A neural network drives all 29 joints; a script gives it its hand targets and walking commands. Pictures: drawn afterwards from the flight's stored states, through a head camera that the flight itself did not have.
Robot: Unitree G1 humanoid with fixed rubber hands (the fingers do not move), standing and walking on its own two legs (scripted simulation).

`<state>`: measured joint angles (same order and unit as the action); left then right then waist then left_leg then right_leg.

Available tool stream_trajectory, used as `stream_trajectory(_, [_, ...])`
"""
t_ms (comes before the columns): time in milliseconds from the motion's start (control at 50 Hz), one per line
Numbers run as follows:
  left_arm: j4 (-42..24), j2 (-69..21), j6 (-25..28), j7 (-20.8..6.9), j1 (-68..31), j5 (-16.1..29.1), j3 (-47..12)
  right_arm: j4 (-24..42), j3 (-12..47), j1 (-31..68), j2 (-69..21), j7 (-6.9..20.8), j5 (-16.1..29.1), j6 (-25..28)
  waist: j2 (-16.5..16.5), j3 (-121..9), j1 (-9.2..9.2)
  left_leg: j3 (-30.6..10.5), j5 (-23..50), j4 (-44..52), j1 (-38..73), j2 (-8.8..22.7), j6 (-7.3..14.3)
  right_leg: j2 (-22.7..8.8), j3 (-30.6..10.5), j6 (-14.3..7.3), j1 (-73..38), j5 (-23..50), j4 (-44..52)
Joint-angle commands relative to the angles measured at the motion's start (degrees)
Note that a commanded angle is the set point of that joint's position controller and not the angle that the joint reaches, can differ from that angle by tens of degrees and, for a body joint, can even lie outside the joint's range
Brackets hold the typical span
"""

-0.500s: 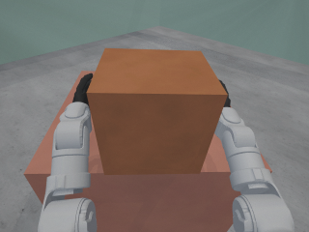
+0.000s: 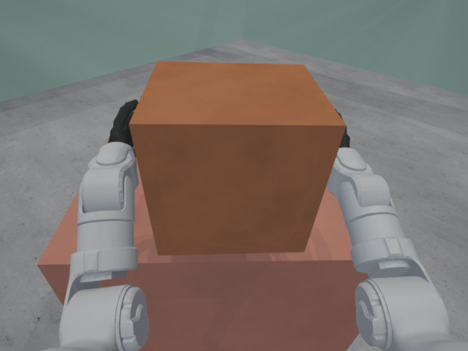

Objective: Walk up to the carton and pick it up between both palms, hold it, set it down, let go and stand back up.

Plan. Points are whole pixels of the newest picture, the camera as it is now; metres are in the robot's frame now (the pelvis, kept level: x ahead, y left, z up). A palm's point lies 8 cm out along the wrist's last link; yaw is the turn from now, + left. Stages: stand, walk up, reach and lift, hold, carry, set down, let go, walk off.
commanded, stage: reach and lift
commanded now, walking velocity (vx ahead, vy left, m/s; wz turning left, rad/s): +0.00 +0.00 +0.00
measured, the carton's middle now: (232, 158) +0.38 -0.01 +0.19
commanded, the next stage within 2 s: hold in 0.30 s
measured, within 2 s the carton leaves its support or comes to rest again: neither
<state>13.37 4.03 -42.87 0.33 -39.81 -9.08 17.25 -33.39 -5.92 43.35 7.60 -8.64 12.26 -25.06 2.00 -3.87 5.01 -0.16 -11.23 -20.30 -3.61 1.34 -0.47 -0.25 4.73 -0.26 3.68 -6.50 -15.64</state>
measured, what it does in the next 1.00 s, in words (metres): stands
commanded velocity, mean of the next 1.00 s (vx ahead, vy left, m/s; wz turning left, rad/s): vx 0.00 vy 0.00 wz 0.00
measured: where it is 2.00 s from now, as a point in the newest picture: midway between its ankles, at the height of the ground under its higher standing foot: outside the picture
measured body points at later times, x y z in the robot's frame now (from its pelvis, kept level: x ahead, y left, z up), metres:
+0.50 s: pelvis +0.00 +0.00 +0.00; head -0.08 +0.02 +0.44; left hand +0.37 +0.17 +0.25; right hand +0.37 -0.18 +0.25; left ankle +0.00 +0.12 -0.75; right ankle +0.03 -0.12 -0.75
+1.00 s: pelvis -0.01 -0.01 +0.00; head -0.09 +0.01 +0.44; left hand +0.37 +0.18 +0.26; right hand +0.37 -0.17 +0.27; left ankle +0.00 +0.12 -0.75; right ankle +0.03 -0.12 -0.75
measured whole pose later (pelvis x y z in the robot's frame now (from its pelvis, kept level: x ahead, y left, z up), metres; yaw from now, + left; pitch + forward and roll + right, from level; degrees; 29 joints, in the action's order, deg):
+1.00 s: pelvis -0.01 -0.01 +0.00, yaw +0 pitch -4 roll -1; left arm 16.9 7.3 -49.8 -1.0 -47.0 -8.7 19.2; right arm -36.2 -5.2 52.9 9.4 -10.4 13.4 -34.7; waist 1.4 -7.8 3.6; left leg -0.7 -10.1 -20.5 -6.3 1.5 -0.9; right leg -0.1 5.1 -0.9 6.4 -5.8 -16.3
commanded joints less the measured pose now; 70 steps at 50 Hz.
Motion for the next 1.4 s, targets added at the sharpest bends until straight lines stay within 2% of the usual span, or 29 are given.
stream_trajectory(0, [-9.4,-29.0,3.9,-8.8,-47.1,9.3,-25.4,20.5,19.8,53.3,-31.6,8.3,8.1,2.1,-3.3,-25.4,0.45,0.4,14.3,2.8,-1.1,-4.6,-1.2,3.1,-2.5,1.9,-13.7,12.6,-0.6])
stream_trajectory(40, [-8.5,-28.8,3.6,-9.0,-47.0,9.0,-25.0,19.1,19.1,52.9,-31.4,8.3,7.8,1.5,-3.4,-23.6,0.45,0.4,12.9,3.3,-2.1,-4.3,-1.2,3.1,-2.5,1.6,-13.4,10.7,-0.4])
stream_trajectory(100, [-9.1,-28.9,3.2,-9.4,-47.3,9.4,-25.2,21.0,19.6,54.0,-31.4,8.0,8.4,1.1,-3.6,-25.6,0.69,0.4,14.8,2.7,-1.5,-4.7,-1.4,3.1,-2.6,1.8,-14.5,12.9,-0.7])
stream_trajectory(180, [-9.9,-28.7,3.0,-9.3,-49.2,9.6,-25.3,19.3,19.3,53.8,-31.4,8.1,9.1,0.0,-4.7,-25.3,0.9,0.1,14.6,2.8,-1.7,-4.4,-1.8,3.3,-2.5,1.6,-13.8,11.7,-0.6])
stream_trajectory(300, [-13.2,-29.3,1.6,-8.7,-48.5,10.7,-26.5,22.7,20.6,54.2,-30.5,8.1,11.1,-1.0,-5.3,-27.3,0.5,-0.3,18.8,1.8,-0.5,-4.0,-2.4,4.0,-2.3,1.3,-13.9,12.8,-0.8])
stream_trajectory(460, [-13.7,-28.2,-1.0,-9.0,-49.9,10.7,-25.8,22.5,20.1,56.4,-30.0,8.6,12.0,-3.3,-4.9,-25.9,-0.32,-0.1,14.2,3.3,-2.7,-3.7,-1.7,3.9,-2.6,1.0,-13.2,8.3,-0.4])
stream_trajectory(540, [-12.1,-28.1,-1.6,-9.1,-51.6,10.5,-24.5,20.3,19.2,57.9,-30.3,9.0,11.4,-4.3,-4.5,-24.0,-0.82,0.0,10.4,4.3,-4.7,-3.6,-1.2,3.8,-2.7,1.0,-12.4,5.4,-0.3])
stream_trajectory(660, [-10.5,-27.4,-1.9,-8.9,-53.4,11.3,-23.9,19.5,18.8,60.1,-30.8,9.2,11.9,-5.3,-4.2,-25.8,-1.36,0.1,9.0,4.4,-6.5,-3.8,-0.6,3.6,-3.5,1.1,-13.2,5.5,-0.6])
stream_trajectory(760, [-7.3,-26.4,-2.6,-10.2,-53.3,10.5,-21.4,16.7,17.7,60.3,-30.8,8.8,11.7,-6.5,-3.2,-24.2,-1.23,0.4,6.4,5.2,-8.3,-4.0,-0.2,3.2,-3.8,1.3,-14.2,4.5,-0.2])
stream_trajectory(820, [-7.1,-26.2,-2.2,-10.4,-55.7,10.8,-21.6,15.8,16.9,61.4,-31.3,8.8,11.7,-6.6,-4.0,-24.4,-0.95,0.3,4.9,5.3,-9.5,-4.1,0.0,2.9,-4.2,1.2,-13.9,3.3,-0.2])
stream_trajectory(900, [-6.5,-25.9,-1.9,-10.5,-55.8,11.1,-20.9,16.1,17.0,61.7,-31.4,8.5,12.1,-6.9,-3.9,-25.4,-1.1,0.4,6.0,5.0,-9.8,-4.3,-0.2,3.0,-4.2,1.5,-15.1,5.3,-0.7])
stream_trajectory(960, [-8.2,-26.0,-1.7,-10.4,-56.9,11.8,-22.0,16.2,16.6,61.4,-31.1,8.3,12.5,-7.2,-5.6,-27.0,-0.01,0.1,7.6,4.5,-9.2,-4.3,-0.8,3.2,-4.3,1.2,-15.5,6.5,-0.8])
stream_trajectory(1060, [-8.6,-26.3,-1.8,-10.3,-55.2,12.2,-22.3,18.6,17.4,60.7,-30.5,7.9,13.3,-7.7,-5.1,-27.4,0.1,-0.2,10.3,3.8,-8.2,-4.2,-1.3,3.4,-4.0,1.4,-15.5,8.7,-0.9])
stream_trajectory(1200, [-10.8,-26.5,-2.4,-10.3,-53.5,12.1,-22.8,20.6,18.6,59.4,-29.6,7.9,14.3,-8.2,-5.8,-27.1,-0.21,-0.6,12.0,3.7,-6.8,-4.0,-1.7,3.7,-3.9,1.2,-15.8,9.4,-0.9])
stream_trajectory(1300, [-13.3,-26.5,-2.4,-9.9,-53.2,12.3,-23.3,22.4,19.8,58.7,-30.2,7.8,15.1,-8.2,-5.1,-27.5,-0.74,-0.5,14.9,3.0,-5.8,-4.0,-1.9,4.0,-3.6,1.3,-15.3,11.6,-1.1])
stream_trajectory(1380, [-13.2,-26.0,-2.9,-10.0,-52.4,12.0,-23.1,23.0,20.3,58.8,-30.1,7.8,15.3,-8.5,-4.6,-27.1,-0.93,-0.3,14.2,3.2,-5.7,-4.2,-1.6,3.8,-4.0,1.4,-15.2,11.8,-1.0])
